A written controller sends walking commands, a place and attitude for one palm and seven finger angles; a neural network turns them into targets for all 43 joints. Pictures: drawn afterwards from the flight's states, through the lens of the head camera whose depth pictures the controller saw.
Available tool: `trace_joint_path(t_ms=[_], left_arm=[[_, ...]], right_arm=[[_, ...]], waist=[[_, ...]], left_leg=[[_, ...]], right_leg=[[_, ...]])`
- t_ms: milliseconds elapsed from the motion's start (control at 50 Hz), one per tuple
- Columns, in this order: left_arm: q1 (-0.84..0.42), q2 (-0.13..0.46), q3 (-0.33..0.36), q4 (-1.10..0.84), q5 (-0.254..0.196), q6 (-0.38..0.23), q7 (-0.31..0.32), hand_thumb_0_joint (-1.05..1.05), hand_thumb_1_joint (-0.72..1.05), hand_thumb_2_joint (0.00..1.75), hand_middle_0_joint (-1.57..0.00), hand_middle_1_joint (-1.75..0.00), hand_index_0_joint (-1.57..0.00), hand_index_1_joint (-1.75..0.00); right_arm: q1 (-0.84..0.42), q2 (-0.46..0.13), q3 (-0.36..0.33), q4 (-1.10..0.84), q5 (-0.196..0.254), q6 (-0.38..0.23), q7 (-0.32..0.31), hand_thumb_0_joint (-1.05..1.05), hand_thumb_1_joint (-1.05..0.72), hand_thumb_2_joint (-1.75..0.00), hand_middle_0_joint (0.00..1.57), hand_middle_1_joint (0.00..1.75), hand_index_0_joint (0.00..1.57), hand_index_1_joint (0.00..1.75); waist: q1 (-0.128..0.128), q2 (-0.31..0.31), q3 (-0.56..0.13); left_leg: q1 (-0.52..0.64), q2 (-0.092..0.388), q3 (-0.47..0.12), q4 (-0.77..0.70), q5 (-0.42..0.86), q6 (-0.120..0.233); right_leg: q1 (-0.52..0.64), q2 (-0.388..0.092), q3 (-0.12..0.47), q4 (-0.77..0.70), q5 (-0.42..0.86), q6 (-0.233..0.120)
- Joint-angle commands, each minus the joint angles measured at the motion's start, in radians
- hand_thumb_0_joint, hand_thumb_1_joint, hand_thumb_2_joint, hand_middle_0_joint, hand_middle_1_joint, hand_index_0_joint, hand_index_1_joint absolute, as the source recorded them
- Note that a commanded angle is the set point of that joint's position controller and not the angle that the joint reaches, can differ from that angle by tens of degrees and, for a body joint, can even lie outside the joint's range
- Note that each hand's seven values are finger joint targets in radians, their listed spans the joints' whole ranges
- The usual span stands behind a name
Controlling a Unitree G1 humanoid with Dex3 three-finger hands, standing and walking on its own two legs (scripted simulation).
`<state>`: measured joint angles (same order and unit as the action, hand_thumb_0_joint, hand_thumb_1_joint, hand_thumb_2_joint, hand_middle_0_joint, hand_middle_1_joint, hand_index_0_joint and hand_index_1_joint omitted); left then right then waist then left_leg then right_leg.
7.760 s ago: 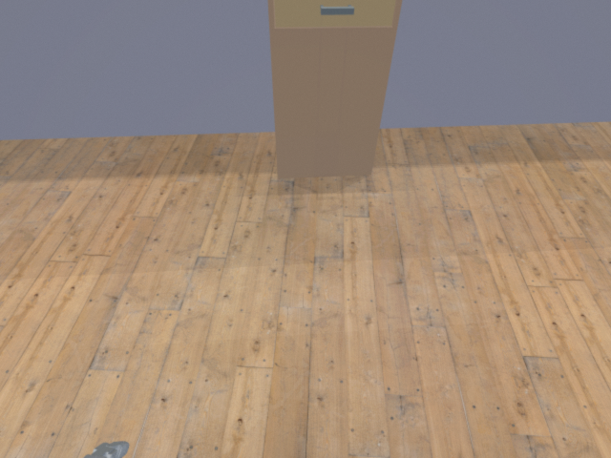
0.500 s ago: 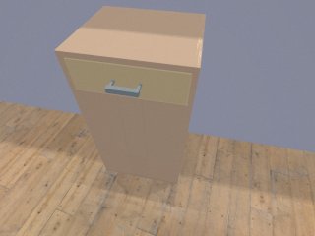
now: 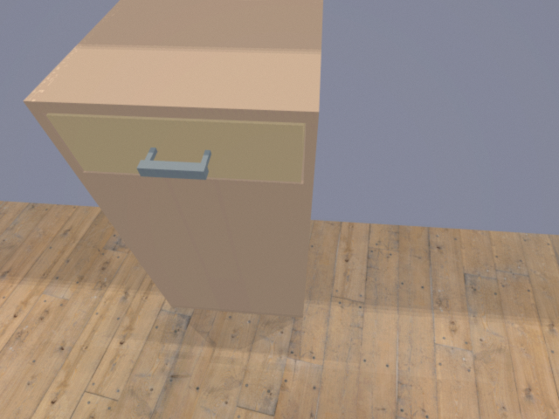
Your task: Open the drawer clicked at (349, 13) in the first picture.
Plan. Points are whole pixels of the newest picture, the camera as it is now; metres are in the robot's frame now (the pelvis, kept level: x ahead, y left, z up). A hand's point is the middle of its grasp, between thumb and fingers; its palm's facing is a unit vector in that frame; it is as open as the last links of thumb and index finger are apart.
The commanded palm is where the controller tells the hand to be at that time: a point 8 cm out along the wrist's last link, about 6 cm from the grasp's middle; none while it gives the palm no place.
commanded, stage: come to a stop and stand still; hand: left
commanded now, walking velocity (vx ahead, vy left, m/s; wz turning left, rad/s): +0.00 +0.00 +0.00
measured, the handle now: (176, 161) +0.53 +0.20 +0.04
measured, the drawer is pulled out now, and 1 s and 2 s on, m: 0.00 0.00 0.00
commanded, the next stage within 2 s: look again from close up in 0.36 s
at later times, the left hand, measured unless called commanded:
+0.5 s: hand out of the picture +0.00 +0.16 -0.17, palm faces +0.06 -0.97 -0.22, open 7.3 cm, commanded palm none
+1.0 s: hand out of the picture -0.05 +0.21 -0.17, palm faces +0.01 -0.98 -0.20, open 7.4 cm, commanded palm none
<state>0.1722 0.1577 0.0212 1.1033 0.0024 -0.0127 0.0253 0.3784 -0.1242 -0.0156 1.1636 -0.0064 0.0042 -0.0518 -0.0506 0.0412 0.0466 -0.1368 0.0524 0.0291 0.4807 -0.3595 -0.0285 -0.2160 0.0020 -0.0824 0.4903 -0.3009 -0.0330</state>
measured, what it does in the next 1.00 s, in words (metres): stands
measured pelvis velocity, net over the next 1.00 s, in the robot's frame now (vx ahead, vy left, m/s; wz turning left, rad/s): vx -0.03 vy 0.04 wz -0.01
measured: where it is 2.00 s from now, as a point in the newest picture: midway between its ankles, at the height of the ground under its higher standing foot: outside the picture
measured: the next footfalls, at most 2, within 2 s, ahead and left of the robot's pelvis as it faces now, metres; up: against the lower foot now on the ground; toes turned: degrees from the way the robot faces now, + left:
none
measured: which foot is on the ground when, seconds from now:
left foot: down 0.00-1.00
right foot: down 0.00-1.00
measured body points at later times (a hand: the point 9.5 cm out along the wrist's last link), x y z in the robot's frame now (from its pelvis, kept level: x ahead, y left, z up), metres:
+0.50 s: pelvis +0.01 -0.01 +0.00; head +0.03 -0.01 +0.45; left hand +0.00 +0.22 -0.15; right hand +0.04 -0.24 -0.16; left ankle -0.06 +0.13 -0.73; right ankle -0.03 -0.10 -0.74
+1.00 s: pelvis -0.03 +0.04 +0.00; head -0.01 +0.03 +0.45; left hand -0.05 +0.26 -0.15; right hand -0.04 -0.17 -0.16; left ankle -0.02 +0.11 -0.74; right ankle -0.03 -0.09 -0.74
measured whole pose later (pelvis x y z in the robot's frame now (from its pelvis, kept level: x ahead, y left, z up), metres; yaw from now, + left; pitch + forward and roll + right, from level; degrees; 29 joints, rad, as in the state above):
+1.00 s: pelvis -0.03 +0.04 +0.00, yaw -1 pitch +0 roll +1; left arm 0.34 0.15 -0.02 1.10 0.02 0.00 0.03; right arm 0.34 -0.14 0.02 1.08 -0.01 0.00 -0.02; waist 0.01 0.01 0.02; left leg -0.21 -0.04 0.11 0.45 -0.24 0.06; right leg -0.23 -0.05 -0.04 0.50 -0.27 0.01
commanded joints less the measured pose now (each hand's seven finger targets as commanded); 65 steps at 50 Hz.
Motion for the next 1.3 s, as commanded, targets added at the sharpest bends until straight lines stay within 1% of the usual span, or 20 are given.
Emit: trace_joint_path(t_ms=[0, 140, 420, 440, 460, 520, 560, 620, 640, 660, 760, 1040, 1060, 1080, 1100, 1120, 1140, 1160, 1220, 1280], left_arm=[[0.127, 0.110, 0.014, 0.018, 0.001, -0.009, 0.017, 0.00, 0.90, 0.90, -0.20, -0.30, -0.20, -0.30], [0.089, 0.077, 0.009, 0.001, -0.002, -0.003, 0.020, 0.00, 0.90, 0.90, -0.20, -0.30, -0.20, -0.30], [0.129, 0.099, 0.001, 0.010, 0.001, -0.004, 0.018, 0.00, 0.90, 0.90, -0.20, -0.30, -0.20, -0.30], [0.271, 0.150, 0.018, 0.049, 0.017, -0.034, 0.062, 0.00, 0.90, 0.90, -0.20, -0.30, -0.20, -0.30], [0.297, 0.180, 0.023, 0.010, 0.026, -0.051, 0.059, 0.00, 0.90, 0.90, -0.20, -0.30, -0.20, -0.30], [0.224, 0.141, 0.006, -0.033, 0.024, -0.048, 0.044, 0.00, 0.90, 0.90, -0.20, -0.30, -0.20, -0.30], [0.168, 0.133, 0.001, -0.060, 0.019, -0.035, 0.039, 0.00, 0.90, 0.90, -0.20, -0.30, -0.20, -0.30], [0.194, 0.061, -0.012, -0.055, 0.009, 0.000, 0.029, 0.00, 0.90, 0.90, -0.20, -0.30, -0.20, -0.30], [0.209, 0.045, -0.016, -0.054, 0.011, 0.005, 0.028, 0.00, 0.90, 0.90, -0.20, -0.30, -0.20, -0.30], [0.193, 0.046, -0.019, -0.047, 0.016, 0.012, 0.023, 0.00, 0.90, 0.90, -0.20, -0.30, -0.20, -0.30], [0.232, 0.053, -0.025, -0.030, 0.023, 0.016, 0.003, 0.00, 0.90, 0.90, -0.20, -0.30, -0.20, -0.30], [0.219, 0.052, -0.023, -0.014, 0.011, -0.005, 0.005, 0.00, 0.90, 0.90, -0.20, -0.30, -0.20, -0.30], [0.259, 0.094, -0.030, 0.011, 0.022, -0.017, 0.047, 0.00, 0.90, 0.90, -0.20, -0.30, -0.20, -0.30], [-0.481, 0.357, -0.064, -1.500, 0.128, -0.201, 0.057, 0.00, 0.88, 0.89, -0.20, -0.32, -0.20, -0.32], [-0.094, 0.358, 0.013, -1.215, 0.149, -0.113, 0.136, 0.00, 0.85, 0.88, -0.20, -0.33, -0.20, -0.33], [-0.030, 0.266, -0.009, -1.157, 0.103, -0.044, 0.192, 0.00, 0.83, 0.87, -0.21, -0.34, -0.21, -0.34], [0.286, 0.073, -0.111, -0.997, 0.133, 0.051, 0.202, 0.00, 0.81, 0.86, -0.21, -0.36, -0.21, -0.36], [0.133, 0.103, -0.125, -1.216, 0.157, 0.045, 0.207, 0.00, 0.78, 0.85, -0.21, -0.37, -0.21, -0.37], [0.243, 0.204, -0.072, -1.227, 0.417, 0.051, 0.268, 0.00, 0.71, 0.82, -0.21, -0.42, -0.21, -0.42], [0.562, 0.140, -0.098, -1.091, 0.647, 0.069, 0.292, 0.00, 0.64, 0.79, -0.22, -0.47, -0.22, -0.47]], right_arm=[[0.028, -0.055, -0.010, -0.033, -0.003, -0.009, -0.002, 0.00, -0.90, -0.90, 0.20, 0.30, 0.20, 0.30], [0.021, -0.061, -0.007, 0.008, -0.008, -0.014, -0.001, 0.00, -0.90, -0.90, 0.20, 0.30, 0.20, 0.30], [-0.047, -0.106, -0.002, -0.024, -0.004, -0.010, -0.003, 0.00, -0.90, -0.90, 0.20, 0.30, 0.20, 0.30], [-0.176, -0.152, -0.017, -0.109, 0.005, -0.021, 0.013, 0.00, -0.90, -0.90, 0.20, 0.30, 0.20, 0.30], [-0.140, -0.086, -0.010, -0.165, 0.004, -0.014, 0.019, 0.00, -0.90, -0.90, 0.20, 0.30, 0.20, 0.30], [-0.113, -0.059, -0.003, -0.173, 0.010, -0.018, 0.032, 0.00, -0.90, -0.90, 0.20, 0.30, 0.20, 0.30], [-0.037, -0.068, -0.001, -0.151, 0.005, -0.021, 0.034, 0.00, -0.90, -0.90, 0.20, 0.30, 0.20, 0.30], [-0.012, -0.145, -0.005, -0.146, -0.010, -0.033, 0.026, 0.00, -0.90, -0.90, 0.20, 0.30, 0.20, 0.30], [-0.037, -0.162, -0.001, -0.153, -0.015, -0.025, 0.022, 0.00, -0.90, -0.90, 0.20, 0.30, 0.20, 0.30], [-0.057, -0.154, 0.000, -0.154, -0.014, -0.023, 0.022, 0.00, -0.90, -0.90, 0.20, 0.30, 0.20, 0.30], [-0.062, -0.157, 0.004, -0.173, -0.011, -0.020, 0.024, 0.00, -0.90, -0.90, 0.20, 0.30, 0.20, 0.30], [0.012, -0.115, 0.021, -0.097, -0.006, -0.040, 0.022, 0.00, -0.90, -0.90, 0.20, 0.30, 0.20, 0.30], [-0.100, -0.169, 0.010, -0.161, 0.003, -0.037, 0.035, 0.00, -0.90, -0.90, 0.20, 0.30, 0.20, 0.30], [-0.064, -0.291, 0.004, -0.510, 0.065, -0.191, -0.024, 0.00, -0.90, -0.90, 0.20, 0.30, 0.20, 0.30], [-0.184, -0.232, 0.018, -0.424, 0.063, -0.295, -0.068, 0.00, -0.90, -0.90, 0.20, 0.30, 0.20, 0.30], [-0.167, -0.217, -0.011, -0.355, 0.068, -0.336, -0.071, 0.00, -0.90, -0.90, 0.20, 0.30, 0.20, 0.30], [-0.145, -0.162, -0.006, -0.356, 0.077, -0.345, -0.066, 0.00, -0.90, -0.90, 0.20, 0.30, 0.20, 0.30], [-0.180, -0.192, -0.008, -0.433, 0.074, -0.352, -0.059, 0.00, -0.90, -0.90, 0.20, 0.30, 0.20, 0.30], [-0.240, -0.243, -0.020, -0.523, 0.019, -0.330, -0.038, 0.00, -0.90, -0.90, 0.20, 0.30, 0.20, 0.30], [-0.308, -0.240, -0.054, -0.637, -0.024, -0.222, 0.022, 0.00, -0.90, -0.90, 0.20, 0.30, 0.20, 0.30]], waist=[[0.056, -0.233, -0.052], [0.045, -0.002, 0.000], [0.045, -0.045, -0.019], [0.114, -0.184, 0.062], [0.079, -0.200, -0.025], [0.049, -0.055, -0.142], [0.013, -0.118, -0.171], [0.039, 0.092, -0.038], [0.054, 0.073, 0.033], [0.053, 0.147, 0.103], [0.071, 0.016, 0.163], [0.061, -0.048, 0.031], [0.094, -0.187, 0.079], [-0.035, 0.098, -0.430], [0.062, 0.205, -0.388], [0.046, 0.181, -0.277], [0.049, 0.108, -0.177], [0.043, 0.098, -0.097], [0.037, -0.001, -0.086], [0.134, -0.226, -0.059]], left_leg=[[-0.149, 0.039, 0.000, 0.052, -0.031, 0.003], [0.009, 0.080, 0.007, -0.067, 0.454, 0.012], [0.071, 0.086, 0.009, -0.114, 0.406, 0.018], [-0.165, 0.040, 0.084, 0.208, 0.196, 0.000], [-0.243, 0.000, -0.003, 0.305, -0.057, 0.036], [-0.164, 0.008, 0.020, 0.224, -0.049, 0.034], [-0.043, -0.016, 0.032, 0.036, 0.098, 0.030], [-0.064, 0.142, -0.114, -0.086, 0.296, 0.097], [-0.138, 0.158, -0.129, -0.116, 0.220, 0.122], [-0.194, 0.141, -0.154, -0.182, 0.109, 0.122], [-0.280, 0.102, -0.179, -0.278, -0.228, 0.121], [-0.133, 0.058, -0.100, -0.176, 0.105, 0.104], [-0.203, 0.077, -0.047, -0.006, 0.200, 0.060], [0.116, -0.027, -0.036, -0.094, 0.292, 0.079], [0.142, 0.013, -0.048, -0.103, 0.351, 0.054], [0.032, 0.007, -0.048, -0.127, 0.229, 0.019], [-0.042, 0.013, -0.063, -0.132, 0.184, 0.034], [-0.113, -0.005, -0.075, -0.108, 0.140, 0.031], [-0.199, -0.043, -0.080, 0.008, 0.198, 0.047], [-0.277, -0.053, -0.033, 0.076, 0.277, 0.037]], right_leg=[[0.215, -0.247, 0.155, -0.101, 0.794, -0.087], [0.101, -0.130, 0.075, -0.091, 0.555, -0.005], [0.115, -0.123, 0.084, -0.139, 0.495, 0.001], [0.123, -0.203, 0.206, -0.119, 1.083, 0.111], [0.239, -0.272, 0.237, -0.060, 1.326, 0.075], [0.214, -0.230, 0.132, -0.060, 1.001, -0.088], [0.142, -0.184, 0.098, -0.018, 0.649, -0.077], [-0.019, -0.068, 0.054, 0.003, 0.012, 0.002], [-0.021, -0.043, 0.044, -0.011, -0.055, 0.006], [-0.027, -0.038, 0.036, 0.012, -0.082, 0.007], [-0.029, -0.046, 0.060, -0.003, -0.049, -0.005], [0.008, -0.094, 0.102, -0.058, 0.082, -0.003], [-0.031, -0.124, 0.110, -0.093, 0.191, 0.015], [0.012, 0.003, 0.116, 0.023, 0.199, -0.015], [-0.064, -0.009, 0.051, 0.099, 0.055, -0.021], [-0.114, -0.007, 0.019, 0.116, -0.037, -0.007], [-0.148, -0.010, 0.011, 0.101, -0.037, 0.003], [-0.142, -0.016, 0.013, 0.082, 0.006, 0.004], [-0.207, 0.008, 0.046, 0.065, 0.037, -0.023], [-0.241, 0.023, 0.050, 0.077, 0.003, -0.026]])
